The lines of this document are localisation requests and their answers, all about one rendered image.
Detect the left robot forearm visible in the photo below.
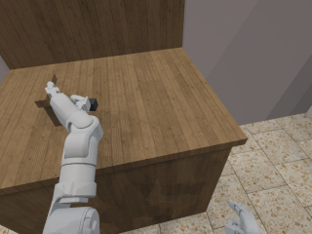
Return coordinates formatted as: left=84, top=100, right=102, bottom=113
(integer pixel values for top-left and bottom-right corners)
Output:
left=42, top=110, right=103, bottom=234

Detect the counter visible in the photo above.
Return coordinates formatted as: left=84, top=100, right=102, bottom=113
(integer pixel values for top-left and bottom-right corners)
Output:
left=0, top=0, right=248, bottom=234

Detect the left robot hand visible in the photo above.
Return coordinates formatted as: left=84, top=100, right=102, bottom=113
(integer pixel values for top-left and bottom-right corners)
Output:
left=45, top=81, right=91, bottom=127

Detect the tap lever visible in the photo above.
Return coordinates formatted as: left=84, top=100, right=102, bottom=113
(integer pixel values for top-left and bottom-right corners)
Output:
left=74, top=97, right=98, bottom=111

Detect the left robot upper arm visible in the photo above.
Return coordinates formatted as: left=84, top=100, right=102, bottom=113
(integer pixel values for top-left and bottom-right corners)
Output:
left=44, top=207, right=100, bottom=234

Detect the right robot hand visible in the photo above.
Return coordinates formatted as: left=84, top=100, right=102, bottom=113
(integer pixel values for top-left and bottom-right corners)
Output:
left=224, top=200, right=261, bottom=234

